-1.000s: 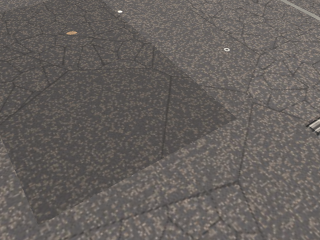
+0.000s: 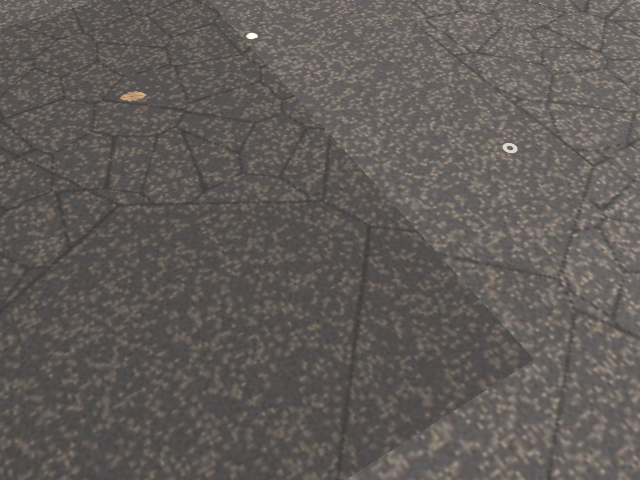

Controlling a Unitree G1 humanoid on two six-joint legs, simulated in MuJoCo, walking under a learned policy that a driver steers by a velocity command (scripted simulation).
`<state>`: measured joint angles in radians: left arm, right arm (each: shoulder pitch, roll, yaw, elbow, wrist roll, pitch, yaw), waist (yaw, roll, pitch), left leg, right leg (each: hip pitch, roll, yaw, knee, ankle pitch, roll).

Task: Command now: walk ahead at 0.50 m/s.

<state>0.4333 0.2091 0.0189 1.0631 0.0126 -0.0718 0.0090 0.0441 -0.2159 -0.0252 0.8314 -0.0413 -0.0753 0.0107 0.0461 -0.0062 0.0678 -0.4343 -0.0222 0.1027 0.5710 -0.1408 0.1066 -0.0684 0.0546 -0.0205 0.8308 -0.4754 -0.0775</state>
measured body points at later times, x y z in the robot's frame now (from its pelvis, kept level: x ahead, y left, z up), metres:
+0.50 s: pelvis +0.27 -0.02 +0.00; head +0.30 -0.03 +0.45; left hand +0.47 +0.19 -0.11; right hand +0.18 -0.26 -0.14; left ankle +0.10 +0.07 -0.72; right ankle +0.39 -0.10 -0.72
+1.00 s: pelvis +0.53 -0.02 +0.01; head +0.56 -0.02 +0.46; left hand +0.44 +0.20 -0.14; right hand +0.71 -0.23 -0.11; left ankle +0.67 +0.07 -0.70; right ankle +0.39 -0.10 -0.72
